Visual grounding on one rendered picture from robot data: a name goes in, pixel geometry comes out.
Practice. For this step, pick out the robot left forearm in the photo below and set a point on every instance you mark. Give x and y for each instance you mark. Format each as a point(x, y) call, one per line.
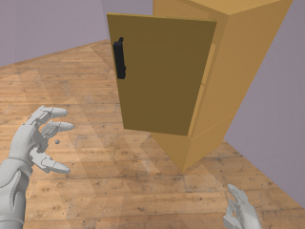
point(14, 180)

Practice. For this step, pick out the robot right hand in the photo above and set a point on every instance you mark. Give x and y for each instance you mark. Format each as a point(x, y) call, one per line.
point(245, 214)

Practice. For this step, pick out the handle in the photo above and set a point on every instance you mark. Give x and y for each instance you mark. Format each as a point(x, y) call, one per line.
point(119, 58)

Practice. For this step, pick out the robot left hand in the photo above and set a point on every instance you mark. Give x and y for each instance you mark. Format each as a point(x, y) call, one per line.
point(27, 137)

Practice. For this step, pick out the cupboard door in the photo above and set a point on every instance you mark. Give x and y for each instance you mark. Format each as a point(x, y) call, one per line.
point(165, 59)

